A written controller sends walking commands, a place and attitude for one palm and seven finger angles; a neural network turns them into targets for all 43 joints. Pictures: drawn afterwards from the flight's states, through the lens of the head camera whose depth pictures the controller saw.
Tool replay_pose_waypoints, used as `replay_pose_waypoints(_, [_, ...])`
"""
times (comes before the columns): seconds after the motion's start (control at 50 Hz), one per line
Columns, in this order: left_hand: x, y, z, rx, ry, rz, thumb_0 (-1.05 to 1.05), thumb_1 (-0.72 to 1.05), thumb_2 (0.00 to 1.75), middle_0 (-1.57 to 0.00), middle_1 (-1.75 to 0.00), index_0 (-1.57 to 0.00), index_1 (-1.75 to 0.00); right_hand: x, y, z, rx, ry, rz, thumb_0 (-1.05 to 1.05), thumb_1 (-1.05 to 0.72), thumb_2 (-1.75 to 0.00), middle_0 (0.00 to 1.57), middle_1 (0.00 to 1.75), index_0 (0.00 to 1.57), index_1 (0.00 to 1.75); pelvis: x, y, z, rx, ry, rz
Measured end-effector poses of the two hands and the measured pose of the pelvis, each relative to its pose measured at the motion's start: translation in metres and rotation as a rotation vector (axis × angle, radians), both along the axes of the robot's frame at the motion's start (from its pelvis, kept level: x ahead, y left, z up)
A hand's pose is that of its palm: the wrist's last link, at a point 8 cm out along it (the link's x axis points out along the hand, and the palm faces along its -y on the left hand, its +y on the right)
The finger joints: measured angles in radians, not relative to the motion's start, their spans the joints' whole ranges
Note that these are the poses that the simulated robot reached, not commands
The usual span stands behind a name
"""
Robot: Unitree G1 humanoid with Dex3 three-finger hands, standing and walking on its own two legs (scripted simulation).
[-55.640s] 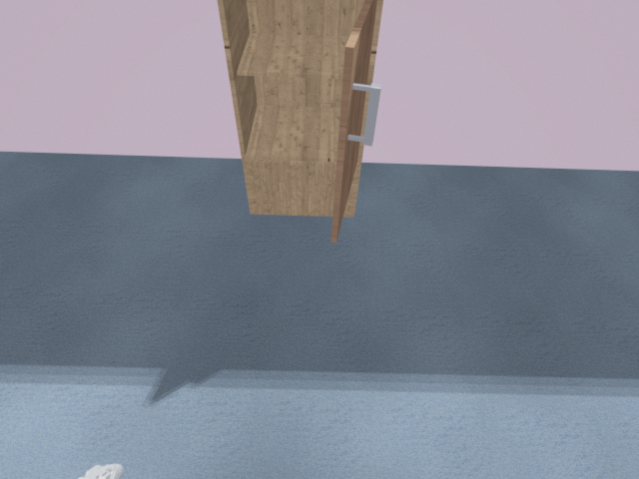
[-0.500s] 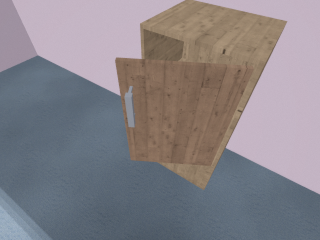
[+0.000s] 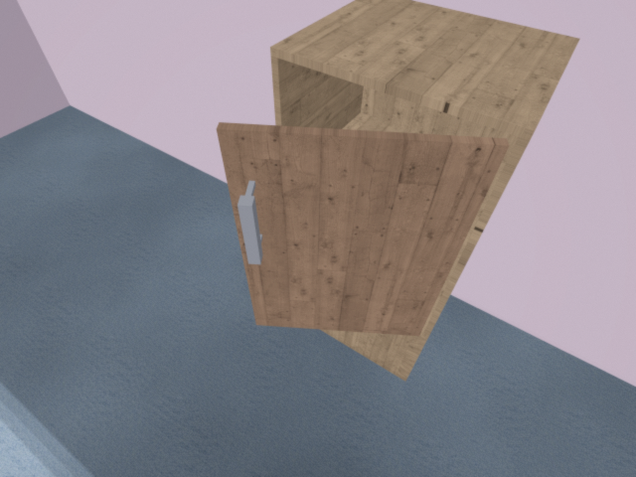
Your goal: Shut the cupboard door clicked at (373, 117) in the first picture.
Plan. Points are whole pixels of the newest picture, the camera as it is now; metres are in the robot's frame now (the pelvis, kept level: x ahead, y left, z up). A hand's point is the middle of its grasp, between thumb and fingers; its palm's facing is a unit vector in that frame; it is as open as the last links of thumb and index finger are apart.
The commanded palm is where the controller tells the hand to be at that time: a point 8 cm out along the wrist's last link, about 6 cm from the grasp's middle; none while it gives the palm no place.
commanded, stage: shuffle to correct the standing spot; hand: left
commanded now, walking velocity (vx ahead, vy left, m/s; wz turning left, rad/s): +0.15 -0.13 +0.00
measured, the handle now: (253, 223) +0.51 +0.15 -0.02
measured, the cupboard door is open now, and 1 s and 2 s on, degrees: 30 30 30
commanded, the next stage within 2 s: come to a stop and stand still in 0.10 s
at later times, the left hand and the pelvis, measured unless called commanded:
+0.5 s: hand out of the picture +0.05 +0.15 -0.18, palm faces +0.03 -0.98 -0.20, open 7.4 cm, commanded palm none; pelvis +0.04 -0.03 +0.00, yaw +0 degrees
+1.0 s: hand out of the picture +0.04 +0.24 -0.16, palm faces -0.02 -0.96 -0.29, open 7.4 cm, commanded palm none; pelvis +0.00 +0.03 +0.00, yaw -1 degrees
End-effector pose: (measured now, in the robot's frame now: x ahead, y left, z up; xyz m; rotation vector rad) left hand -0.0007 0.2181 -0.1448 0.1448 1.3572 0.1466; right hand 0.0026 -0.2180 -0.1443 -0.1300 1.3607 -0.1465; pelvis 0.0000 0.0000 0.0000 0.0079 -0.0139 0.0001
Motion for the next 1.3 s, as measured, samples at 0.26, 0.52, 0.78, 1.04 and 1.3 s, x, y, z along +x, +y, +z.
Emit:
replay_pose_waypoints(0.26, [0.025,-0.010,-0.002,-0.005,0.021,0.001,0.00,0.91,0.90,-0.20,-0.30,-0.20,-0.30,0.028,-0.018,-0.003,-0.007,0.009,-0.010,0.00,-0.91,-0.90,0.20,0.30,0.20,0.29,0.033,-0.015,-0.004,0.006,0.012,-0.011])
replay_pose_waypoints(0.52, [0.045,-0.021,-0.005,0.016,0.002,0.015,0.01,0.92,0.90,-0.20,-0.30,-0.20,-0.30,0.072,-0.035,0.000,-0.046,-0.045,-0.007,0.00,-0.91,-0.90,0.20,0.29,0.20,0.29,0.040,-0.025,-0.005,-0.001,0.008,-0.004])
replay_pose_waypoints(0.78, [0.055,0.032,0.001,0.056,-0.125,-0.050,0.00,0.90,0.90,-0.20,-0.30,-0.20,-0.30,0.069,-0.004,0.009,-0.041,-0.209,0.028,0.00,-0.91,-0.90,0.20,0.29,0.20,0.29,0.009,0.012,-0.008,-0.012,-0.019,-0.009])
replay_pose_waypoints(1.04, [0.029,0.064,0.015,0.103,-0.045,-0.059,0.00,0.90,0.90,-0.20,-0.30,-0.20,-0.30,0.030,0.008,-0.001,-0.011,-0.087,0.037,0.00,-0.92,-0.90,0.21,0.30,0.20,0.29,0.004,0.026,-0.003,0.005,0.002,-0.020])
replay_pose_waypoints(1.3, [0.037,0.038,0.009,0.065,0.031,-0.057,0.00,0.90,0.90,-0.20,-0.30,-0.20,-0.30,0.041,-0.022,0.002,-0.058,-0.031,0.029,0.00,-0.91,-0.90,0.20,0.30,0.20,0.29,0.024,0.011,-0.001,0.009,0.010,-0.022])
